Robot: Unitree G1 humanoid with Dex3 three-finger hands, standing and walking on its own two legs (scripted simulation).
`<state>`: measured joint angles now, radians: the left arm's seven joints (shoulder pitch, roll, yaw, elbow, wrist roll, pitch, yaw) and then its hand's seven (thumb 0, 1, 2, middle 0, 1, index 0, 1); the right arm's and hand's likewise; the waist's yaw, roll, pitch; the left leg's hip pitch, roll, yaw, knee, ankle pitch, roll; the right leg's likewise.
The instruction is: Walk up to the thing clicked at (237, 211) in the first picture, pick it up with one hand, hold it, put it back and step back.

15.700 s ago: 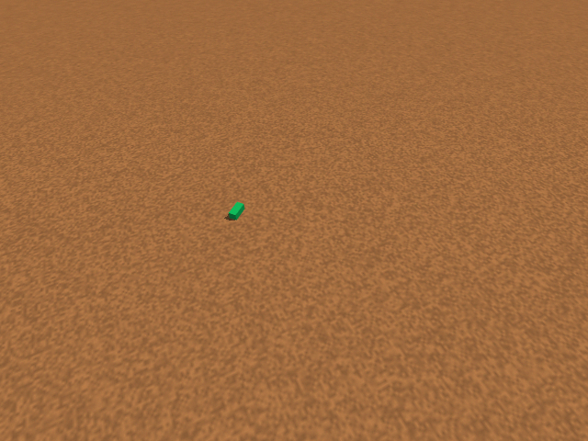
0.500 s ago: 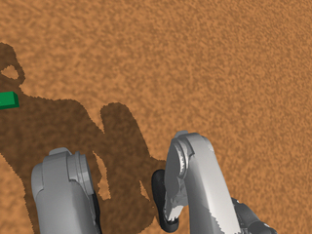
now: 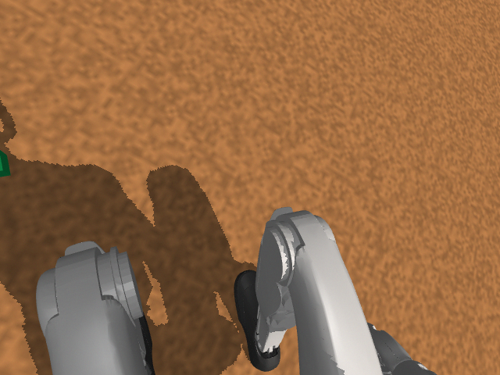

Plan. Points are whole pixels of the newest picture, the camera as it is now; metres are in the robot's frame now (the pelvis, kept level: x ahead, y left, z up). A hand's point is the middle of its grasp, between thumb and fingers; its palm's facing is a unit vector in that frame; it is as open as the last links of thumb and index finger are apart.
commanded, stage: rise first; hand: left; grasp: from above
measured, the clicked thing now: out of the picture +0.45 +0.40 -0.29
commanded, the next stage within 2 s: none
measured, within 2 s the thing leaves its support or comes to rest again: neither
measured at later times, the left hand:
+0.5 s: hand out of the picture +0.40 +0.43 -0.16, palm faces -0.42 -0.13 -0.90, open 13.4 cm
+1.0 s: hand out of the picture +0.40 +0.43 -0.16, palm faces -0.43 -0.13 -0.89, open 13.0 cm
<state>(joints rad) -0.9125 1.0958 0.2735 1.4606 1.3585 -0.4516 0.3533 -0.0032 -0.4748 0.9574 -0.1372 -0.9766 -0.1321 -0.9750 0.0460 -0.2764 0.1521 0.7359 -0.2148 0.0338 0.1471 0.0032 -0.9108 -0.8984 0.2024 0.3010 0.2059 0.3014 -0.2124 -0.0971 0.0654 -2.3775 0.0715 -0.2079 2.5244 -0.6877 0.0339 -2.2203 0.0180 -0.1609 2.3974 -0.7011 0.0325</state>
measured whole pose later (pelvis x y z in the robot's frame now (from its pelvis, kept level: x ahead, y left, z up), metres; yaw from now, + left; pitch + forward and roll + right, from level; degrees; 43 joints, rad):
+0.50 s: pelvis +0.00 +0.00 +0.00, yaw +0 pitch +28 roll -13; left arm -0.92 1.10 0.27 1.45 1.34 -0.44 0.33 0.00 -0.40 0.90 -0.21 -0.90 -0.20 -0.90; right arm 0.04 -0.29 0.16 0.73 -0.21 0.02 0.16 0.00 -0.91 -0.90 0.20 0.30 0.21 0.30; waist -0.21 -0.09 0.07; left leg -2.37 0.07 -0.21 2.52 -0.68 0.03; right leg -2.21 0.02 -0.16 2.39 -0.69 0.03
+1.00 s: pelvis +0.00 +0.00 +0.00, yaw +0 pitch +28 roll -13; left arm -0.91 1.09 0.27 1.42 1.34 -0.45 0.31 0.00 -0.34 0.86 -0.27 -0.84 -0.26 -0.85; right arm 0.06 -0.28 0.16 0.72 -0.19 0.02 0.16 0.00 -0.91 -0.90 0.20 0.30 0.21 0.30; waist -0.21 -0.09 0.06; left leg -2.38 0.06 -0.21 2.52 -0.68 0.03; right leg -2.21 0.02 -0.16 2.39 -0.69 0.03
